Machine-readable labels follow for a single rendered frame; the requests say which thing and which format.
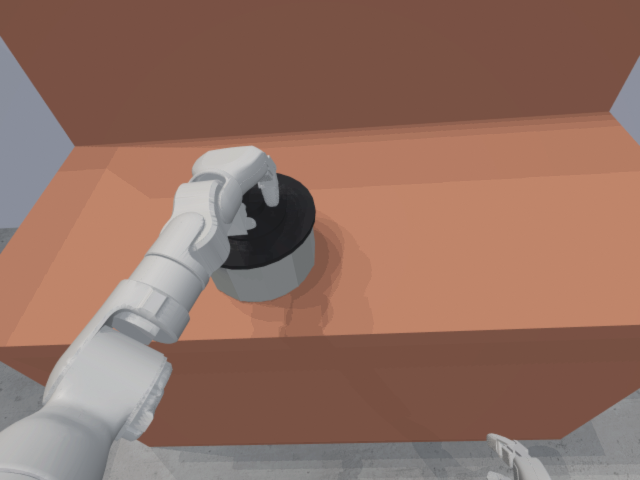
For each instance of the table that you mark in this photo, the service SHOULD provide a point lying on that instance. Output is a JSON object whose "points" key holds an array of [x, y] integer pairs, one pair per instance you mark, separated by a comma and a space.
{"points": [[477, 225]]}

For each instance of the left robot hand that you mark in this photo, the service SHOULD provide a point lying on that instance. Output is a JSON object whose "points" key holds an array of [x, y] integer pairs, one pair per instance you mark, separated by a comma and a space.
{"points": [[249, 166]]}

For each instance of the left robot upper arm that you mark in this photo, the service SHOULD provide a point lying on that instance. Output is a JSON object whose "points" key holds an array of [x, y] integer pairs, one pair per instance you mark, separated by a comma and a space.
{"points": [[111, 391]]}

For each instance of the pot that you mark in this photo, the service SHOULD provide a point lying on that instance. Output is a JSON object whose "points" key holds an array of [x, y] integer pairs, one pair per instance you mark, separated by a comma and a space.
{"points": [[271, 281]]}

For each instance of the left robot forearm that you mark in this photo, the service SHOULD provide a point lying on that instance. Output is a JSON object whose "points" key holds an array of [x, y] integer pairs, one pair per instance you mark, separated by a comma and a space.
{"points": [[155, 301]]}

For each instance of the right robot hand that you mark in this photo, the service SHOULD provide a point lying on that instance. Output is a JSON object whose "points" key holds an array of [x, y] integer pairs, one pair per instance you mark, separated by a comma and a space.
{"points": [[515, 455]]}

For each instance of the knob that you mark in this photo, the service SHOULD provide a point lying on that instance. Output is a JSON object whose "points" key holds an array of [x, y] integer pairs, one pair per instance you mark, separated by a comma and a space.
{"points": [[254, 201]]}

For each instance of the lid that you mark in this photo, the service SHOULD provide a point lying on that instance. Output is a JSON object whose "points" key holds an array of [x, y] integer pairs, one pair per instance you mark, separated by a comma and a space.
{"points": [[279, 230]]}

